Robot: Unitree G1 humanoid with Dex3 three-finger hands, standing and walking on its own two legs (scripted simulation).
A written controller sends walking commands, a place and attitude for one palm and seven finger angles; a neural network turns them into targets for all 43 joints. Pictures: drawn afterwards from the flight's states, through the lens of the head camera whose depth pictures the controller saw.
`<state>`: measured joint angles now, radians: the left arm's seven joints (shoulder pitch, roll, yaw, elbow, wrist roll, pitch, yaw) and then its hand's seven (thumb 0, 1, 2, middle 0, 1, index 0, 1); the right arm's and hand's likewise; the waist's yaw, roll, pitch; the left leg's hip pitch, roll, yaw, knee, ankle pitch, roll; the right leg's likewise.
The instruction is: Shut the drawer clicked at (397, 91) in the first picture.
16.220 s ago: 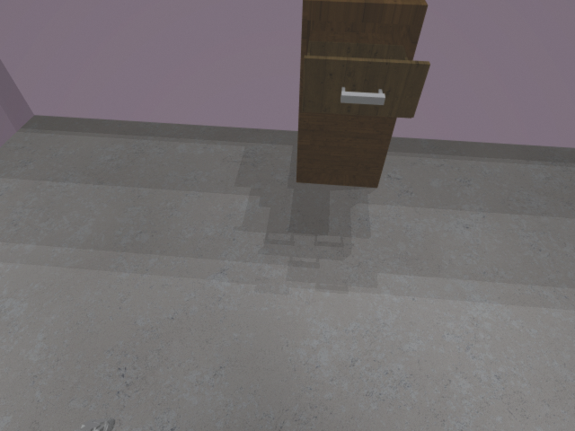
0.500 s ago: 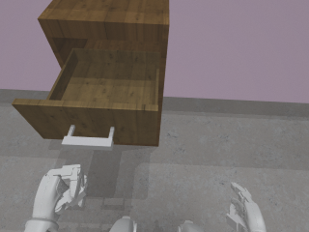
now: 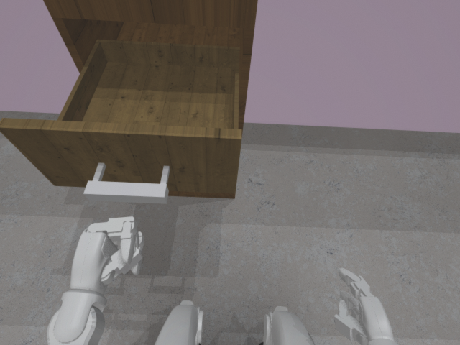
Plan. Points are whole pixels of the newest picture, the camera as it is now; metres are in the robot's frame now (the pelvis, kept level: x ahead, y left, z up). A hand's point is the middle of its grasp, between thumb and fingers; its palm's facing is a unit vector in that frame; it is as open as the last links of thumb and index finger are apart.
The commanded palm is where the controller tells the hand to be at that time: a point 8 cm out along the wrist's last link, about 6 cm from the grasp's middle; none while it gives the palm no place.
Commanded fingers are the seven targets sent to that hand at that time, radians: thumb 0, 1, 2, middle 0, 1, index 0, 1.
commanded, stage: bring the fist close to the handle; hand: left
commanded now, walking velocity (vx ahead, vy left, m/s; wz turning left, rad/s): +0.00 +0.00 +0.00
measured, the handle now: (130, 181) +0.38 +0.20 +0.04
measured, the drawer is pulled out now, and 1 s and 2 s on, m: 0.30 0.29 0.16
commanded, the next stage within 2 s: push the drawer shut in 0.42 s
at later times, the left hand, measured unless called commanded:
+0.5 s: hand (144, 244) +0.27 +0.15 +0.03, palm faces -0.02 -1.00 -0.03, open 3.3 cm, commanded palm +0.25 +0.21 +0.04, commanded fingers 0.00 0.90 0.90 -1.40 -1.60 -1.40 -1.60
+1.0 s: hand (143, 225) +0.30 +0.16 +0.03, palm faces -0.01 -1.00 -0.04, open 3.1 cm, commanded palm +0.31 +0.21 +0.04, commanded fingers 0.00 0.90 0.90 -1.40 -1.60 -1.40 -1.60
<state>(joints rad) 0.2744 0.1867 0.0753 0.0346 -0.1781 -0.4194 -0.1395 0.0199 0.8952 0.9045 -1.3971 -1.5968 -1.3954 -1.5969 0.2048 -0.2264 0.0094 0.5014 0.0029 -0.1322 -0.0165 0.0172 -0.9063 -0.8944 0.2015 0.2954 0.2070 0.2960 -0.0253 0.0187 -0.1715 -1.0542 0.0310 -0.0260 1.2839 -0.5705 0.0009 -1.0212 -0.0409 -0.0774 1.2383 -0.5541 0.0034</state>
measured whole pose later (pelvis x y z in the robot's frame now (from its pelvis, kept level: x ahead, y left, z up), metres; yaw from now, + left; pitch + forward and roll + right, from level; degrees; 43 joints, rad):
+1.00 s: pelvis +0.00 +0.00 +0.00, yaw +0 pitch +21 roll -2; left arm 0.06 0.21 0.11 0.22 -0.19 -0.42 -0.15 -0.01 0.85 0.93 -1.40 -1.60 -1.40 -1.60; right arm 0.21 -0.24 0.01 0.55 0.01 -0.08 -0.02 0.02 -0.91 -0.89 0.20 0.30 0.21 0.30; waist -0.03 0.02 -0.16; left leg -1.08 0.03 -0.03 1.28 -0.57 -0.01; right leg -1.05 -0.04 -0.08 1.24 -0.55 0.00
